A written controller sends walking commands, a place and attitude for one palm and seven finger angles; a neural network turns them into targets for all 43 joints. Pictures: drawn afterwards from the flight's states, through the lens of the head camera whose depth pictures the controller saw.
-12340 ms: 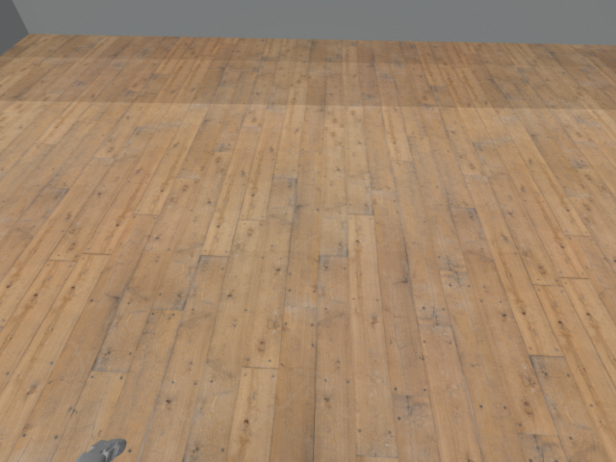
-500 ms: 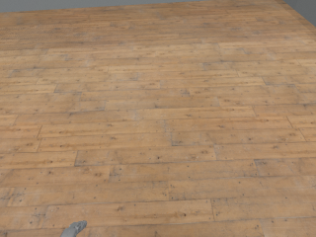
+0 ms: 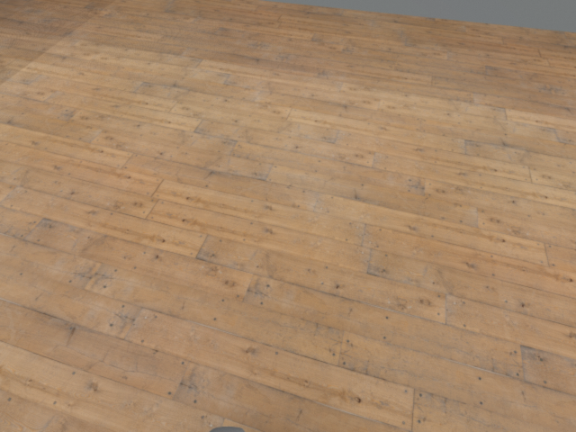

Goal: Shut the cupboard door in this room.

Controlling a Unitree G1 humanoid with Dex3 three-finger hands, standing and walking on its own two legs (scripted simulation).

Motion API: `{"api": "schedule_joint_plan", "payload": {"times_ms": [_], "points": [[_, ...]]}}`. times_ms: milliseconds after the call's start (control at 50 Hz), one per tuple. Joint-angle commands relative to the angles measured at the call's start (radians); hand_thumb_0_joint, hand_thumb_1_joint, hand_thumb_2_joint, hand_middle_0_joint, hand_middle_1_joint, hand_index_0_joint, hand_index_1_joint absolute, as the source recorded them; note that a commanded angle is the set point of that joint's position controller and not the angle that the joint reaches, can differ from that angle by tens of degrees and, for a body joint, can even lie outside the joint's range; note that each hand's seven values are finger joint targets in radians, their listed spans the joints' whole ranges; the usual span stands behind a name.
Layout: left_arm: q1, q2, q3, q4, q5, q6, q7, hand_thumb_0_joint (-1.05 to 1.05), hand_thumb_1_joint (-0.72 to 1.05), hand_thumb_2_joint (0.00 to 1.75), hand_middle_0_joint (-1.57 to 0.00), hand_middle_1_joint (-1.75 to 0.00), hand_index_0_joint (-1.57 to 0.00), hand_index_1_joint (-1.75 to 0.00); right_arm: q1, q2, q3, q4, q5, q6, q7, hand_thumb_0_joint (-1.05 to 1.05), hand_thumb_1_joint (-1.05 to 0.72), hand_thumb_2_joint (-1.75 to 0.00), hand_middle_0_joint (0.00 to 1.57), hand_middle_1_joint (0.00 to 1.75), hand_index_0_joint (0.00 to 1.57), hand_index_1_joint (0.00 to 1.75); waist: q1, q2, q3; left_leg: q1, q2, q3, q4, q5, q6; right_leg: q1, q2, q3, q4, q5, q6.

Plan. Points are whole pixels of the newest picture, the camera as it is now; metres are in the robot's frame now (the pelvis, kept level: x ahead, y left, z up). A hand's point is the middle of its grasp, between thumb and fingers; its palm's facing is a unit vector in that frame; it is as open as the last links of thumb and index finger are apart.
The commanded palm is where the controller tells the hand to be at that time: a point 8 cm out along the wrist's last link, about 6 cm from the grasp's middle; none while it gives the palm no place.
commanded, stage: turn or walk to find it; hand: left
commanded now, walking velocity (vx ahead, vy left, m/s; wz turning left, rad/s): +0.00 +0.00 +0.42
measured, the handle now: out of the picture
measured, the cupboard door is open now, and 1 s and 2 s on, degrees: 89 89 89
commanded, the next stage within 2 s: none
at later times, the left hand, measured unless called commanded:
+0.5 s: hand out of the picture +0.05 +0.24 -0.15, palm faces +0.18 -0.95 -0.25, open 7.4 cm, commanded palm none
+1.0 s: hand out of the picture -0.08 +0.18 -0.16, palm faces +0.42 -0.87 -0.26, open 7.3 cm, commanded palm none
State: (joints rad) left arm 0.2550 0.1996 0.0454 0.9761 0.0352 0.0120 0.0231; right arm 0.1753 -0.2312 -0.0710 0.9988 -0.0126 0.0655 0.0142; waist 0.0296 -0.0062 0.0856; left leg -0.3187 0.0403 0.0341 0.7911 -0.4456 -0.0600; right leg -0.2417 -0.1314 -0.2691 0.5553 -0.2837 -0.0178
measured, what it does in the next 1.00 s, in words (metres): steps on the spot, turning left: left foot, then right foot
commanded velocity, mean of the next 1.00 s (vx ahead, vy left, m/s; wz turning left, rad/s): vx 0.00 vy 0.00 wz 0.42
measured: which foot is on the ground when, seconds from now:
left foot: up 0.00-0.04, down 0.06-0.60, up 0.62-1.00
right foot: down 0.00-0.06, up 0.08-0.58, down 0.60-1.00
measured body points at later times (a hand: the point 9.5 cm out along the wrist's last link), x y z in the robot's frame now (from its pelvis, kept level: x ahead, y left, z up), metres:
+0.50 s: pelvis -0.02 +0.03 +0.01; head +0.01 +0.03 +0.46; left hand +0.04 +0.29 -0.13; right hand +0.06 -0.20 -0.14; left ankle -0.02 +0.12 -0.73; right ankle -0.01 -0.12 -0.69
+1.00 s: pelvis -0.04 -0.01 +0.00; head +0.00 -0.01 +0.45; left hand -0.10 +0.23 -0.14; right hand +0.11 -0.23 -0.15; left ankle -0.13 +0.12 -0.68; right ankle -0.01 -0.11 -0.73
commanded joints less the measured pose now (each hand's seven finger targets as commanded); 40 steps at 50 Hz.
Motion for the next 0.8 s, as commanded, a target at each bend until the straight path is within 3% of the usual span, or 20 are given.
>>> {"api": "schedule_joint_plan", "payload": {"times_ms": [0,20,40,60,80,100,160,200,380,480,540,560,580,600,620,640,660,680,720,780], "points": [[0.006,0.205,0.053,-0.042,-0.015,-0.005,0.006,0.0,0.9,0.9,-0.2,-0.3,-0.2,-0.3,0.059,-0.064,-0.002,-0.062,0.005,-0.043,-0.008,0.0,-0.9,-0.9,0.2,0.3,0.2,0.3,-0.039,-0.129,-0.146,0.143,-0.009,0.049,-0.329,0.207,0.022,0.059,-0.211,0.155,-0.03,0.332,-0.047],[0.01,0.171,0.048,-0.051,-0.024,0.003,0.004,0.0,0.9,0.9,-0.2,-0.3,-0.2,-0.3,0.094,-0.12,-0.013,-0.056,0.002,-0.054,-0.007,0.0,-0.9,-0.9,0.2,0.3,0.2,0.3,-0.064,0.026,-0.167,0.269,0.076,-0.068,-0.433,0.304,0.054,-0.068,-0.148,0.104,0.117,0.18,0.009],[-0.001,0.106,0.03,-0.085,-0.027,0.009,-0.003,0.0,0.9,0.9,-0.2,-0.3,-0.2,-0.3,0.11,-0.21,-0.035,-0.063,-0.004,-0.056,-0.011,0.0,-0.9,-0.9,0.2,0.3,0.2,0.3,-0.074,0.327,-0.141,0.341,0.308,-0.365,-0.487,0.549,0.138,-0.314,-0.013,0.078,0.322,-0.265,0.084],[-0.059,0.107,0.022,-0.103,-0.019,0.022,0.001,0.0,0.9,0.9,-0.2,-0.3,-0.2,-0.3,0.141,-0.247,-0.04,-0.052,-0.006,-0.045,-0.018,0.0,-0.9,-0.9,0.2,0.3,0.2,0.3,-0.1,0.279,-0.123,0.245,0.377,-0.381,-0.493,0.631,0.22,-0.301,0.005,0.165,0.441,-0.352,0.08],[-0.079,0.115,0.027,-0.092,-0.017,0.033,0.003,0.0,0.9,0.9,-0.2,-0.3,-0.2,-0.3,0.103,-0.219,-0.03,-0.049,-0.01,-0.046,-0.026,0.0,-0.9,-0.9,0.2,0.3,0.2,0.3,-0.088,0.248,-0.094,0.168,0.335,-0.335,-0.518,0.521,0.224,-0.278,-0.007,0.217,0.492,-0.304,0.077],[-0.095,0.12,0.034,-0.081,-0.016,0.038,0.0,0.0,0.9,0.9,-0.2,-0.3,-0.2,-0.3,0.051,-0.197,-0.025,-0.063,-0.011,-0.046,-0.033,0.0,-0.9,-0.9,0.2,0.3,0.2,0.3,-0.073,0.27,-0.04,0.126,0.288,-0.316,-0.527,0.464,0.209,-0.302,-0.005,0.232,0.529,-0.244,0.08],[-0.034,0.124,0.036,-0.043,-0.015,0.029,-0.014,0.0,0.9,0.9,-0.2,-0.3,-0.2,-0.3,-0.017,-0.159,-0.008,-0.084,-0.006,-0.058,-0.038,0.0,-0.9,-0.9,0.2,0.3,0.2,0.3,-0.025,0.152,-0.047,0.166,0.203,-0.23,-0.498,0.533,0.189,-0.313,0.014,0.24,0.58,-0.108,0.094],[-0.025,0.123,0.034,-0.038,-0.016,0.024,-0.013,0.0,0.9,0.9,-0.2,-0.3,-0.2,-0.3,0.014,-0.157,-0.009,-0.08,-0.001,-0.065,-0.037,0.0,-0.9,-0.9,0.2,0.3,0.2,0.3,-0.029,0.119,-0.088,0.224,0.183,-0.209,-0.483,0.616,0.187,-0.316,0.024,0.242,0.58,-0.078,0.104],[-0.137,0.102,0.025,-0.098,-0.023,0.023,-0.001,0.0,0.9,0.9,-0.2,-0.3,-0.2,-0.3,0.094,-0.152,-0.026,-0.068,-0.011,-0.058,-0.034,0.0,-0.9,-0.9,0.2,0.3,0.2,0.3,-0.071,0.128,-0.086,0.223,0.203,-0.34,-0.463,0.619,0.24,-0.271,0.047,0.261,0.403,-0.157,0.113],[-0.107,0.088,0.02,-0.104,-0.03,0.015,0.001,0.0,0.9,0.9,-0.2,-0.3,-0.2,-0.3,0.064,-0.159,-0.031,-0.077,-0.015,-0.049,-0.031,0.0,-0.9,-0.9,0.2,0.3,0.2,0.3,-0.053,0.166,-0.116,0.139,0.174,-0.382,-0.43,0.592,0.231,-0.116,0.09,0.243,0.186,-0.148,0.09],[-0.037,0.102,0.026,-0.087,-0.032,-0.001,0.004,0.0,0.9,0.9,-0.2,-0.3,-0.2,-0.3,0.053,-0.145,-0.034,-0.082,-0.007,-0.047,-0.027,0.0,-0.9,-0.9,0.2,0.3,0.2,0.3,-0.015,0.13,-0.15,0.042,0.116,-0.369,-0.354,0.55,0.18,0.081,0.101,0.227,-0.081,0.043,0.079],[-0.003,0.13,0.032,-0.082,-0.029,-0.009,0.008,0.0,0.9,0.9,-0.2,-0.3,-0.2,-0.3,0.056,-0.119,-0.032,-0.086,-0.001,-0.049,-0.023,0.0,-0.9,-0.9,0.2,0.3,0.2,0.3,0.001,0.055,-0.171,-0.049,0.068,-0.331,-0.3,0.424,0.134,0.204,0.041,0.271,-0.191,0.108,0.066],[0.027,0.209,0.048,-0.078,-0.014,-0.018,0.017,0.0,0.9,0.9,-0.2,-0.3,-0.2,-0.3,0.066,-0.057,-0.022,-0.1,0.008,-0.05,-0.018,0.0,-0.9,-0.9,0.2,0.3,0.2,0.3,0.012,-0.169,-0.192,-0.228,-0.048,-0.194,-0.124,0.15,0.067,0.334,-0.179,0.487,-0.255,0.108,-0.003],[0.022,0.253,0.053,-0.092,-0.012,-0.016,0.018,0.0,0.9,0.9,-0.2,-0.3,-0.2,-0.3,0.039,-0.06,-0.027,-0.124,0.001,-0.044,-0.021,0.0,-0.9,-0.9,0.2,0.3,0.2,0.3,0.022,-0.272,-0.138,-0.279,-0.118,-0.105,0.094,-0.132,0.032,0.218,-0.352,0.626,-0.286,0.206,-0.112],[-0.014,0.225,0.045,-0.108,-0.019,-0.011,0.019,0.0,0.9,0.9,-0.2,-0.3,-0.2,-0.3,0.033,-0.085,-0.036,-0.115,-0.009,-0.031,-0.019,0.0,-0.9,-0.9,0.2,0.3,0.2,0.3,0.005,-0.155,-0.1,-0.252,-0.078,-0.146,0.244,-0.112,0.036,0.101,-0.338,0.552,-0.29,0.19,-0.148],[-0.07,0.19,0.05,-0.116,-0.021,-0.017,0.025,0.0,0.9,0.9,-0.2,-0.3,-0.2,-0.3,0.062,-0.089,-0.038,-0.095,-0.012,-0.017,-0.017,0.0,-0.9,-0.9,0.2,0.3,0.2,0.3,-0.025,-0.225,-0.09,-0.257,-0.057,-0.161,0.316,-0.075,0.034,0.059,-0.293,0.518,-0.307,0.131,-0.134],[-0.109,0.169,0.042,-0.126,-0.023,-0.016,0.02,0.0,0.9,0.9,-0.2,-0.3,-0.2,-0.3,0.074,-0.089,-0.042,-0.07,-0.012,-0.011,-0.012,0.0,-0.9,-0.9,0.2,0.3,0.2,0.3,-0.042,-0.147,-0.043,-0.244,-0.046,-0.143,0.39,-0.012,0.028,0.013,-0.241,0.463,-0.306,0.085,-0.111],[-0.136,0.144,0.03,-0.131,-0.023,-0.02,0.016,0.0,0.9,0.9,-0.2,-0.3,-0.2,-0.3,0.095,-0.081,-0.041,-0.053,-0.013,-0.009,-0.005,0.0,-0.9,-0.9,0.2,0.3,0.2,0.3,-0.062,-0.122,-0.012,-0.243,-0.033,-0.125,0.422,0.044,0.02,-0.004,-0.195,0.389,-0.289,0.119,-0.091],[-0.115,0.129,0.025,-0.124,-0.022,-0.028,0.012,0.0,0.9,0.9,-0.2,-0.3,-0.2,-0.3,0.12,-0.065,-0.035,-0.042,-0.012,-0.007,-0.001,0.0,-0.9,-0.9,0.2,0.3,0.2,0.3,-0.062,-0.136,-0.026,-0.242,-0.03,-0.1,0.437,0.097,0.004,0.027,-0.159,0.31,-0.27,0.183,-0.075],[-0.052,0.132,0.027,-0.102,-0.02,-0.031,0.013,0.0,0.9,0.9,-0.2,-0.3,-0.2,-0.3,0.092,-0.065,-0.03,-0.043,-0.011,-0.008,-0.001,0.0,-0.9,-0.9,0.2,0.3,0.2,0.3,-0.037,-0.148,-0.048,-0.253,-0.016,-0.085,0.401,0.107,-0.015,0.101,-0.164,0.285,-0.252,0.266,-0.08]]}}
